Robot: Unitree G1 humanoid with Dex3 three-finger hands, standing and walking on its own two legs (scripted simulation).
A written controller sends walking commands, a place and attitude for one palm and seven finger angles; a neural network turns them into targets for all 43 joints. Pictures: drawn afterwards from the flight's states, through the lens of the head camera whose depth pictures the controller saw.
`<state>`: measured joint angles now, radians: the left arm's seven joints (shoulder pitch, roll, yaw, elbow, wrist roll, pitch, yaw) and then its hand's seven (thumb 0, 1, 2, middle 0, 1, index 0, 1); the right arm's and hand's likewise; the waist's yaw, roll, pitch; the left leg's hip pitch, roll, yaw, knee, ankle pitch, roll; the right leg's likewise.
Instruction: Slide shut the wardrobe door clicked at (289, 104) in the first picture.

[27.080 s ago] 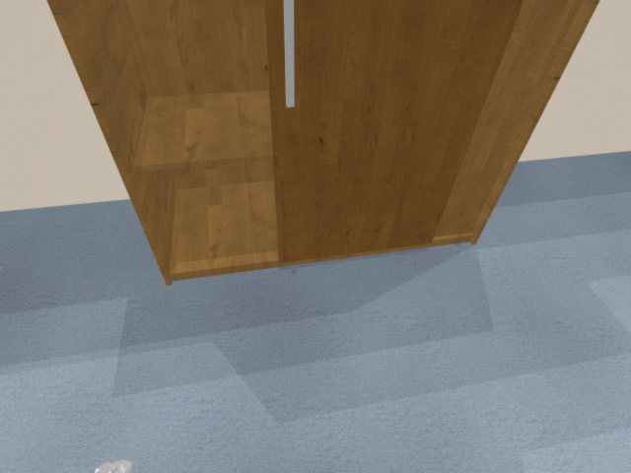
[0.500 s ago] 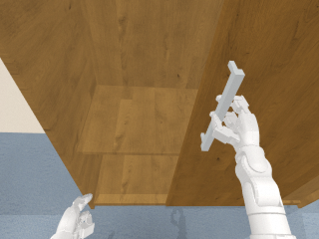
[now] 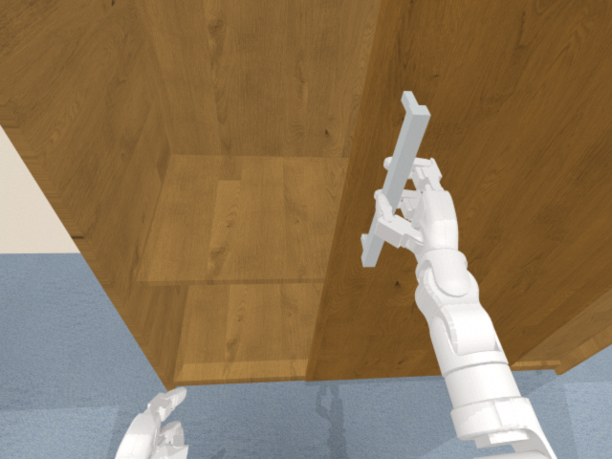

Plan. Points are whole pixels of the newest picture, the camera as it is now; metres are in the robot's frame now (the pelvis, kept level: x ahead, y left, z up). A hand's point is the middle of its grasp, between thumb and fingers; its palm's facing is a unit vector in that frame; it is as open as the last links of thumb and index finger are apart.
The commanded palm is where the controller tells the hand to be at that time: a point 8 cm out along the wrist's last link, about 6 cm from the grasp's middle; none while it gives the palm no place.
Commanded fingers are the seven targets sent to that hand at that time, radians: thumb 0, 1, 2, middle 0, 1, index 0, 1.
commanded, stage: tug the door sideways, standing still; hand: right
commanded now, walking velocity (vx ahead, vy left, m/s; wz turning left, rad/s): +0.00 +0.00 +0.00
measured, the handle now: (385, 192) +0.44 -0.08 +0.13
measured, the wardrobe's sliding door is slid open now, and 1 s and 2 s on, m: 0.41 0.38 0.16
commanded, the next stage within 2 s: step sideways, sliding the door along in 0.08 s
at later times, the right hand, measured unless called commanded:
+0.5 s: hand (370, 219) +0.38 -0.06 +0.14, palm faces -0.04 +0.98 -0.21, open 7.3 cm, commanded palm +0.37 -0.09 +0.14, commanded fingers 0.00 -0.90 -0.90 0.45 1.40 0.45 1.40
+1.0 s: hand (348, 211) +0.39 -0.03 +0.14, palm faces +0.16 +0.98 -0.10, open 6.1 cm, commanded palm +0.36 -0.01 +0.14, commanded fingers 0.00 -0.90 -0.90 0.45 1.40 0.45 1.40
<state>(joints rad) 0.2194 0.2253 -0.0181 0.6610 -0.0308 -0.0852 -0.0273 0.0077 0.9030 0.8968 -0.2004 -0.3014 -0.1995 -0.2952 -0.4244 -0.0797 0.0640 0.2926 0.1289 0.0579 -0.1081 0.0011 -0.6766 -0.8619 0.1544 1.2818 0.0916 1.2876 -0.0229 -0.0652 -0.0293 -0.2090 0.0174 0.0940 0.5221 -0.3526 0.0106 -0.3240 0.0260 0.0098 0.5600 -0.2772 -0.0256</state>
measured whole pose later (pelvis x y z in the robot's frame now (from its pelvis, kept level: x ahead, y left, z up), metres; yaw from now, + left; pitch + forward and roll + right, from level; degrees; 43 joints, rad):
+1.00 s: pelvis -0.03 +0.12 -0.02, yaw +3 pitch -6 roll +4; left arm 0.20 0.18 -0.02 0.67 -0.07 0.04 0.04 0.01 0.90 0.90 -0.20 -0.30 -0.20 -0.30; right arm -0.62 -0.22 -0.06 0.46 0.07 -0.04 -0.14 0.00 -0.78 -0.86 0.42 1.40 0.20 1.37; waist -0.09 -0.08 0.18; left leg -0.28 0.01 0.07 0.60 -0.20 -0.03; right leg -0.30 -0.20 0.08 0.78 -0.40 0.06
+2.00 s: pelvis +0.01 +0.34 -0.01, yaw +0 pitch -4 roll +1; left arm 0.06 0.19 0.04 0.63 -0.04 0.03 0.00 0.01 0.90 0.90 -0.20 -0.30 -0.20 -0.30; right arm -0.33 -0.15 -0.05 0.03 0.08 -0.05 -0.17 0.01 -0.78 -0.85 0.41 1.40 0.20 1.35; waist -0.07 -0.02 0.21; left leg -0.32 0.03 0.07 0.76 -0.33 -0.01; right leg -0.23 -0.15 -0.03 0.63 -0.30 0.05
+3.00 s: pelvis +0.02 +0.61 -0.01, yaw +3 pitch -4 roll +3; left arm 0.11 0.22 0.05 0.63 -0.05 0.03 -0.02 0.01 0.91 0.90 -0.20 -0.30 -0.20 -0.29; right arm -0.24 -0.26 -0.26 -0.02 0.10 -0.06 -0.21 0.01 -0.76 -0.86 0.39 1.40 0.12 1.35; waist -0.11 0.01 0.21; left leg -0.43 -0.01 0.02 1.05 -0.44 -0.02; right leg -0.22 -0.12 -0.06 0.69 -0.37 0.02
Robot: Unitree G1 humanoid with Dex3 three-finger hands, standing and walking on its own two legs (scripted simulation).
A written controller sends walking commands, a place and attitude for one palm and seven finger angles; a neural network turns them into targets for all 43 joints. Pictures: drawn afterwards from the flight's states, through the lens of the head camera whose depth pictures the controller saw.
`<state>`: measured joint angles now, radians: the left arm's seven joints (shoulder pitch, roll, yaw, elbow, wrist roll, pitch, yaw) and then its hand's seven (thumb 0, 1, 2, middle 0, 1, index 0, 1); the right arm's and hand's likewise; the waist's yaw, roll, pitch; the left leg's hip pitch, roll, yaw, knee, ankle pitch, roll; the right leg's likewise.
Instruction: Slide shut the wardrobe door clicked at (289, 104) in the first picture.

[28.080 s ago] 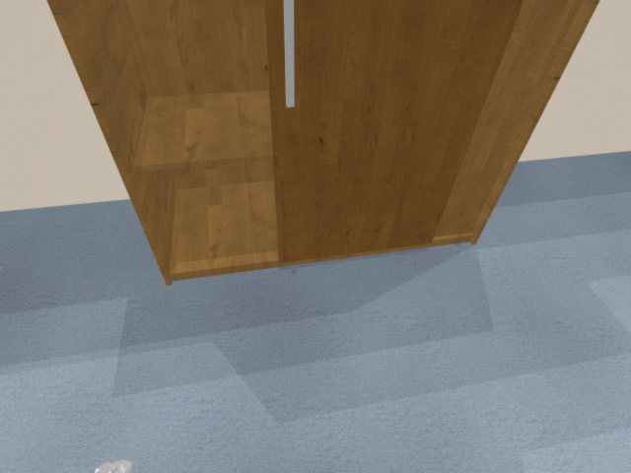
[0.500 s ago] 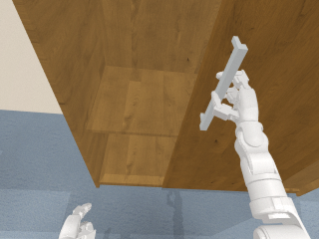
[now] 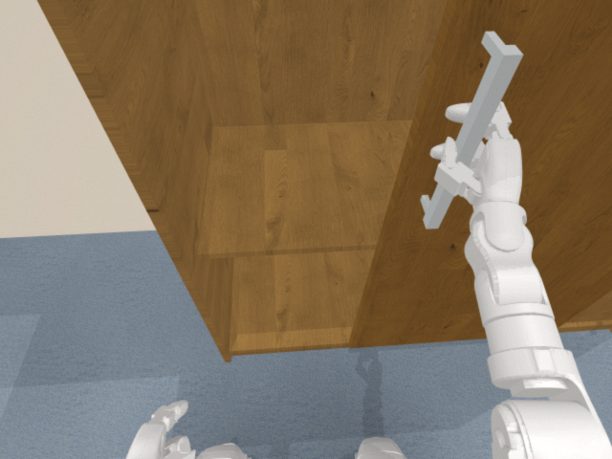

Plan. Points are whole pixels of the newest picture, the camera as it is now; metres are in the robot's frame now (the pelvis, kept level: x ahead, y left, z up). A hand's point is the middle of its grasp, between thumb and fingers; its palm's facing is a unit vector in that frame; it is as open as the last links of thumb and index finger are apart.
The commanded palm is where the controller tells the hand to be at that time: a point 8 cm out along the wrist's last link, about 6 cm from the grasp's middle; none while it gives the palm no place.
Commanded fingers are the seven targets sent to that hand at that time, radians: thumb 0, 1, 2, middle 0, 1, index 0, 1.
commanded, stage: step sideways, sliding the door along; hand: right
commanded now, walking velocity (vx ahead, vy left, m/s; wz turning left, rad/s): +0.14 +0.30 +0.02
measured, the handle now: (455, 147) +0.46 -0.21 +0.15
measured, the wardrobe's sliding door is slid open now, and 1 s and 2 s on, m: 0.38 0.16 0.00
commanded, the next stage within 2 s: stop walking and hold the door there in 2.00 s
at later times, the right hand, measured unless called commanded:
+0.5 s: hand (379, 167) +0.41 -0.10 +0.16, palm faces +0.31 +0.95 -0.06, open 6.2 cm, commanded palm +0.38 -0.08 +0.16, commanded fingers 0.00 -0.90 -0.90 0.45 1.40 0.45 1.40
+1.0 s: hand (263, 173) +0.41 +0.04 +0.16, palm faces +0.26 +0.97 -0.03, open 6.2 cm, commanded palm +0.37 +0.07 +0.16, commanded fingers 0.00 -0.90 -0.90 0.45 1.40 0.45 1.40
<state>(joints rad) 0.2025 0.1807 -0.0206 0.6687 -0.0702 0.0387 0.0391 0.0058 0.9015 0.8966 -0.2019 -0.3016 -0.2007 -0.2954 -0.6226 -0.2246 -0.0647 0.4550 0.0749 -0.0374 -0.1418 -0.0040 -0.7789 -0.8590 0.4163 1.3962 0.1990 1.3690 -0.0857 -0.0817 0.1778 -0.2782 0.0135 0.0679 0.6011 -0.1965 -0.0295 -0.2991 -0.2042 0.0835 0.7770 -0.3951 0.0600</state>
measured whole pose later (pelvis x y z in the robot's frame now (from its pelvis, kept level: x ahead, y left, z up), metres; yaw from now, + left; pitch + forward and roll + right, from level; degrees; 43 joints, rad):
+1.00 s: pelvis +0.05 +0.22 +0.01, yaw -3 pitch -4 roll +1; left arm 0.06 0.19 0.04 0.63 -0.04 0.03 0.00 0.01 0.90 0.90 -0.20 -0.30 -0.20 -0.30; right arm -0.33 -0.15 -0.05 0.03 0.08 -0.05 -0.17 0.01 -0.78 -0.85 0.41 1.40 0.20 1.35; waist -0.07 -0.02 0.21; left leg -0.32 0.03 0.07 0.76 -0.33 -0.01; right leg -0.23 -0.15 -0.03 0.63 -0.30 0.05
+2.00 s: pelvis +0.08 +0.48 +0.01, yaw +0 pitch -4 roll +3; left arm 0.11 0.22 0.05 0.63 -0.05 0.03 -0.02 0.01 0.91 0.90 -0.20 -0.30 -0.20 -0.29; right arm -0.24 -0.26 -0.26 -0.02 0.10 -0.06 -0.21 0.01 -0.76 -0.86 0.39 1.40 0.12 1.35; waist -0.11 0.01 0.21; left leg -0.43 -0.01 0.02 1.05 -0.44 -0.02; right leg -0.22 -0.12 -0.06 0.69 -0.37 0.02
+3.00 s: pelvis +0.10 +0.54 +0.03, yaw +8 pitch -1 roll +0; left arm 0.26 0.26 0.00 0.73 -0.05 -0.08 0.08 0.01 0.90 0.90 -0.20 -0.30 -0.20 -0.30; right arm 0.00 -0.48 -0.54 0.39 0.04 -0.17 -0.18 -0.18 -0.63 -0.79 0.45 1.38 0.29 1.37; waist -0.01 -0.04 -0.03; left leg -0.24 -0.01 0.01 0.46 -0.20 0.00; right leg -0.25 -0.03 -0.10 0.48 -0.21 -0.02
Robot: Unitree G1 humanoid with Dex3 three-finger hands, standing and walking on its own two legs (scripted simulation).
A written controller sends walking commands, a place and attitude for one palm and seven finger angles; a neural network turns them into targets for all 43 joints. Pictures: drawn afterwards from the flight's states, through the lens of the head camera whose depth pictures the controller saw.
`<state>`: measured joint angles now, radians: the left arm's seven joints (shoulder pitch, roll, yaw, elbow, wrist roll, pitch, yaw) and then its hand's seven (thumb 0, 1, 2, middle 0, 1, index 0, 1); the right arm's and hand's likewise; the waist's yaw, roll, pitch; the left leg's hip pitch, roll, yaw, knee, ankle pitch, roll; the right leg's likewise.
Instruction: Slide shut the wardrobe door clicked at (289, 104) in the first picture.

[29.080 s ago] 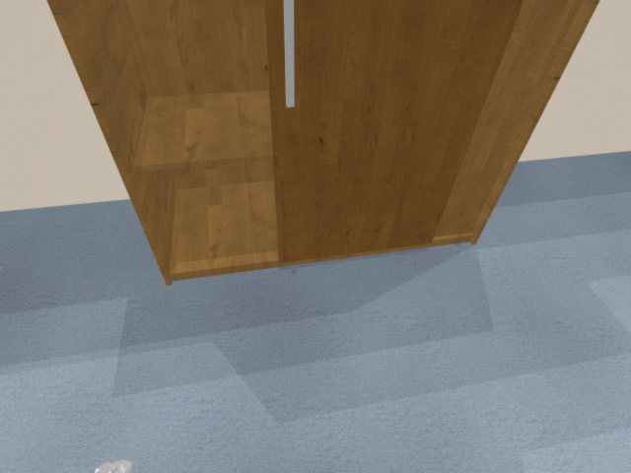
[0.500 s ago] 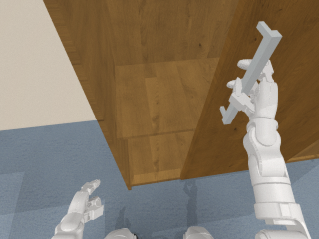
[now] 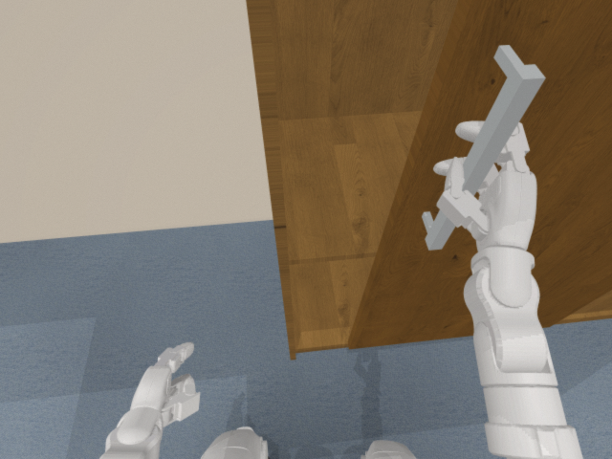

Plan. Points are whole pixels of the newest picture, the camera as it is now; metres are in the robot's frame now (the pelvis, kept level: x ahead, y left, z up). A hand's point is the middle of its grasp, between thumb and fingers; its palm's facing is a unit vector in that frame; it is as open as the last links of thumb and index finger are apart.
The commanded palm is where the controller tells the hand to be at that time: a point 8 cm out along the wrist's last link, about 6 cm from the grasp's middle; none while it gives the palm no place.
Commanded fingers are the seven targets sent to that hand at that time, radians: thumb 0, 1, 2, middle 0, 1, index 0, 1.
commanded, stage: step sideways, sliding the door along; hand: right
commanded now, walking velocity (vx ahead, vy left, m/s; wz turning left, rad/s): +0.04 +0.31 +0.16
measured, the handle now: (462, 169) +0.41 -0.19 +0.14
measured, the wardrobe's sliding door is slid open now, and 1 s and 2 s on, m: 0.16 0.00 0.00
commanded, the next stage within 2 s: stop walking and hold the door there in 1.00 s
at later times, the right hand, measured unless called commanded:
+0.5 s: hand (300, 207) +0.35 +0.01 +0.15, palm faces +0.12 +0.99 -0.01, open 5.9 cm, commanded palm +0.32 +0.01 +0.15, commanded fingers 0.00 -0.90 -0.90 0.45 1.40 0.45 1.40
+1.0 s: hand (293, 199) +0.36 +0.02 +0.15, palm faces +0.45 +0.89 -0.01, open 6.5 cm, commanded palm +0.32 +0.05 +0.15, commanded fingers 0.00 -0.90 -0.90 0.45 1.40 0.45 1.40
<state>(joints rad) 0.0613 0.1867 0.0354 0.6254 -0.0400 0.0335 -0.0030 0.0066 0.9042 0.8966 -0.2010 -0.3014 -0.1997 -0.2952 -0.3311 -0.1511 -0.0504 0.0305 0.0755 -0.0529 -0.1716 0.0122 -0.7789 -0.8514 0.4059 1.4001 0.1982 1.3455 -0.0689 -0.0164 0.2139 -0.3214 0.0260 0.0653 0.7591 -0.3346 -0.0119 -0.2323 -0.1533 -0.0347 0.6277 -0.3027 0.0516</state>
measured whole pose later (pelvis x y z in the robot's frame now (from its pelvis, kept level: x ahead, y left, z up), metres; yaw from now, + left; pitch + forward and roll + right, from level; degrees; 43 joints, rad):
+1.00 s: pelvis +0.01 +0.26 +0.00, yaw +3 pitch -4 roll +3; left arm 0.11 0.22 0.05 0.63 -0.05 0.03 -0.02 0.01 0.91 0.90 -0.20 -0.30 -0.20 -0.29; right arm -0.24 -0.26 -0.26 -0.02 0.10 -0.06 -0.21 0.01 -0.76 -0.86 0.39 1.40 0.12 1.35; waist -0.11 0.01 0.21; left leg -0.43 -0.01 0.02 1.05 -0.44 -0.02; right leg -0.22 -0.12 -0.06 0.69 -0.37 0.02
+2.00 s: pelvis +0.03 +0.33 +0.02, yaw +11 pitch -1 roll +0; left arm 0.26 0.26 0.00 0.73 -0.05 -0.08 0.08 0.01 0.90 0.90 -0.20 -0.30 -0.20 -0.30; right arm 0.00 -0.48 -0.54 0.39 0.04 -0.17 -0.18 -0.18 -0.63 -0.79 0.45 1.38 0.29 1.37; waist -0.01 -0.04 -0.03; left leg -0.24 -0.01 0.01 0.46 -0.20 0.00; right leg -0.25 -0.03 -0.10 0.48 -0.21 -0.02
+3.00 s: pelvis +0.00 +0.19 +0.01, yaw +6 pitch +0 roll -4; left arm 0.17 0.28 0.01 0.70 -0.02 -0.03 0.06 0.01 0.90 0.90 -0.20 -0.30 -0.20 -0.30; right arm -0.13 -0.33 -0.27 0.14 0.04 -0.22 -0.10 -0.22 -0.67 -0.82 0.45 1.40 0.41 1.40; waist 0.01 0.05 0.11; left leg -0.29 0.26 0.06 0.59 -0.28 -0.13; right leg -0.33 -0.06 -0.04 0.68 -0.35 0.02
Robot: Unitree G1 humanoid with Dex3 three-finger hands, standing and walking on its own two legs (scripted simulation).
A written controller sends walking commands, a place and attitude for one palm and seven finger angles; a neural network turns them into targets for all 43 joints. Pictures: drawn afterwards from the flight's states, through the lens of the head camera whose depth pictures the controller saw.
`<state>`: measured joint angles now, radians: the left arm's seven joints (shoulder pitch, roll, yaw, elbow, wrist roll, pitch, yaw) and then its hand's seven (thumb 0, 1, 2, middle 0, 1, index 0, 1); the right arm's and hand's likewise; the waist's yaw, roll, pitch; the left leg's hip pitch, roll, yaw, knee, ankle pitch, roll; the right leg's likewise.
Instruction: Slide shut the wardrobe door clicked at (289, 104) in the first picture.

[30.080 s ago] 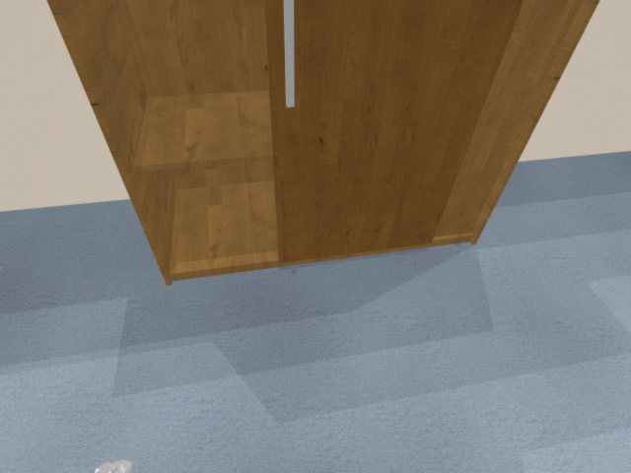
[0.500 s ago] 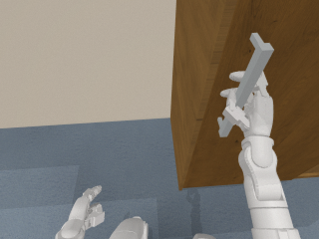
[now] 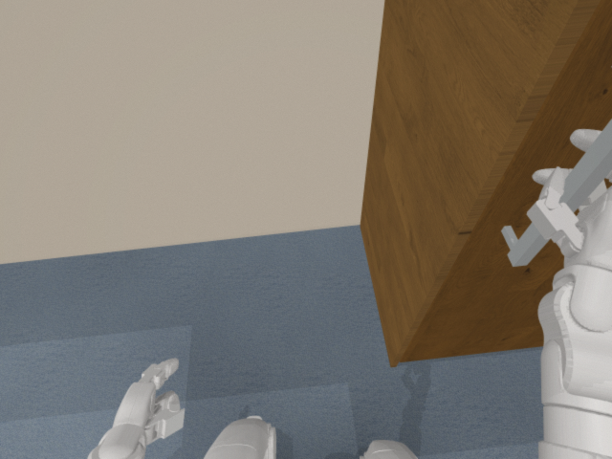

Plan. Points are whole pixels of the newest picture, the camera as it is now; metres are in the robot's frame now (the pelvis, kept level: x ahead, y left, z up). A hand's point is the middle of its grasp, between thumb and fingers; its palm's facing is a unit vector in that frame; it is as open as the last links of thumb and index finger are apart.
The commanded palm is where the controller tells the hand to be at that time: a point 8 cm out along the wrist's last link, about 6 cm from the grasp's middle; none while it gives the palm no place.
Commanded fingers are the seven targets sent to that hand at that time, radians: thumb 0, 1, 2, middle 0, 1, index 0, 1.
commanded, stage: stop walking and hold the door there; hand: right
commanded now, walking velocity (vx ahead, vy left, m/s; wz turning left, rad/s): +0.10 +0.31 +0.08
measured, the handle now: (561, 183) +0.37 -0.31 +0.14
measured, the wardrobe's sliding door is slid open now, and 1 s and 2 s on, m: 0.00 0.00 0.00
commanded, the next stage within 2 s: none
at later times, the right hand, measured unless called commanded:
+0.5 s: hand (556, 209) +0.33 -0.28 +0.14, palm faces +0.60 +0.70 -0.38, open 6.4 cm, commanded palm +0.28 -0.30 +0.13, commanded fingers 0.00 -0.90 -0.90 0.45 1.40 0.45 1.40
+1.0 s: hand (552, 209) +0.33 -0.28 +0.14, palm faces +0.59 +0.74 -0.34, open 6.2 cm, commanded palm +0.28 -0.30 +0.13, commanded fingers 0.00 -0.90 -0.90 0.45 1.40 0.45 1.40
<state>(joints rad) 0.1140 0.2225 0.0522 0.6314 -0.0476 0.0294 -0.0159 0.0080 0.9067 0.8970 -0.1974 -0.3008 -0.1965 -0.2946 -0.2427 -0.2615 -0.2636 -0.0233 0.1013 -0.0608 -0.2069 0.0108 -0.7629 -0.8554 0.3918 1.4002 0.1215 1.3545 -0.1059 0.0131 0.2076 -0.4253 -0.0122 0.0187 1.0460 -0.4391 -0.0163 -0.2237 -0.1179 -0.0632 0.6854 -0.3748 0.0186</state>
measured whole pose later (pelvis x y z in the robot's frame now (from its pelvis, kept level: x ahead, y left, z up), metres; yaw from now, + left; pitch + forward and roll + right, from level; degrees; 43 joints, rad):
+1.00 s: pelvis +0.02 +0.06 +0.01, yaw +8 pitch -1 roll +0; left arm 0.26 0.26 0.00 0.73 -0.05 -0.08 0.08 0.01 0.90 0.90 -0.20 -0.30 -0.20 -0.30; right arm 0.00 -0.48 -0.54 0.39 0.04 -0.17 -0.18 -0.18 -0.63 -0.79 0.45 1.38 0.29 1.37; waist -0.01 -0.04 -0.03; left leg -0.24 -0.01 0.01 0.46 -0.20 0.00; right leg -0.25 -0.03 -0.10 0.48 -0.21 -0.02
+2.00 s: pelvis -0.02 -0.07 +0.01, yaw +3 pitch +0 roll -4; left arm 0.17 0.28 0.01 0.70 -0.02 -0.03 0.06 0.01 0.90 0.90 -0.20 -0.30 -0.20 -0.30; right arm -0.13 -0.33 -0.27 0.14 0.04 -0.22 -0.10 -0.22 -0.67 -0.82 0.45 1.40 0.41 1.40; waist 0.01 0.05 0.11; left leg -0.29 0.26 0.06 0.59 -0.28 -0.13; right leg -0.33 -0.06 -0.04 0.68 -0.35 0.02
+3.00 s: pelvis -0.04 -0.13 +0.02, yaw +6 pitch +0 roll +1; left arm 0.14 0.22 -0.03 0.66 -0.03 -0.01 0.09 0.01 0.90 0.90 -0.20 -0.30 -0.20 -0.30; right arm -0.16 -0.26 -0.13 0.12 0.07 -0.09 -0.13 -0.09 -0.72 -0.81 0.45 1.40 0.35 1.40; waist 0.00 -0.03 0.06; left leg -0.24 0.02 0.04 0.46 -0.22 -0.01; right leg -0.25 -0.07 -0.07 0.49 -0.24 0.03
